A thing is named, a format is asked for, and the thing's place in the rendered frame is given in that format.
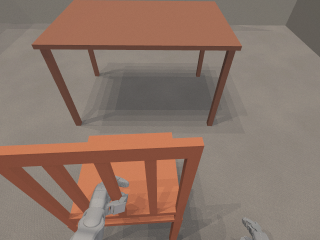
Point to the chair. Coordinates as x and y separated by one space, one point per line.
145 160

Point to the right robot hand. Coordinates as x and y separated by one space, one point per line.
254 229

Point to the robot left forearm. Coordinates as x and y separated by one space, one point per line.
91 225

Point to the left robot hand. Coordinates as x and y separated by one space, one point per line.
100 198

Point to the table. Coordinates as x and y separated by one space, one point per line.
139 25

